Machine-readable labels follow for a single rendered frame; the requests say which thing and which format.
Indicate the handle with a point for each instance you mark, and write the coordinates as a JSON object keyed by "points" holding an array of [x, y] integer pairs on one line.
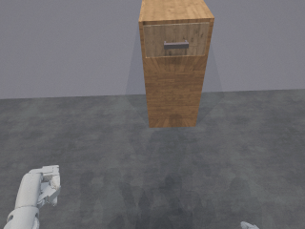
{"points": [[176, 45]]}

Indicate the cabinet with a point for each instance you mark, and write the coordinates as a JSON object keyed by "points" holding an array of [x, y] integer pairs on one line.
{"points": [[173, 84]]}

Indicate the drawer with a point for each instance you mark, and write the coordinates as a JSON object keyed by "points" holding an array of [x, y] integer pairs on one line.
{"points": [[156, 35]]}

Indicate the left robot forearm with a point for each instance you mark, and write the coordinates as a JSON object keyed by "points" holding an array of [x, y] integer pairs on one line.
{"points": [[26, 217]]}

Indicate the robot left hand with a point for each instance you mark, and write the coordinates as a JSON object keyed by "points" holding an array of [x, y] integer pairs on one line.
{"points": [[31, 187]]}

